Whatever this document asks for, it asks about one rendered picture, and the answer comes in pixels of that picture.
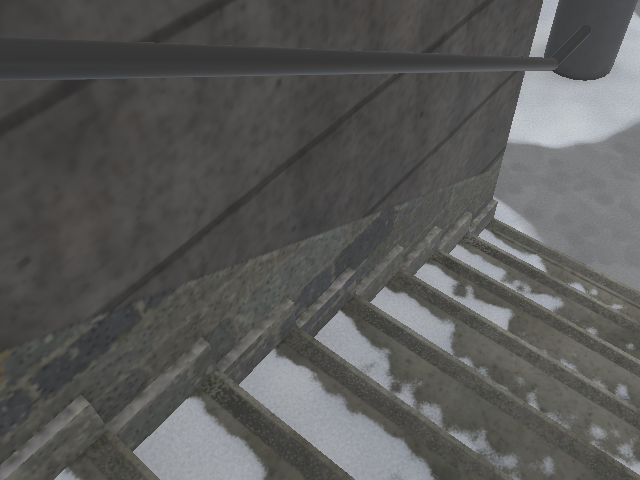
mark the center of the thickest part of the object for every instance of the stairs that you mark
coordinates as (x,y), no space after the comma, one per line
(505,359)

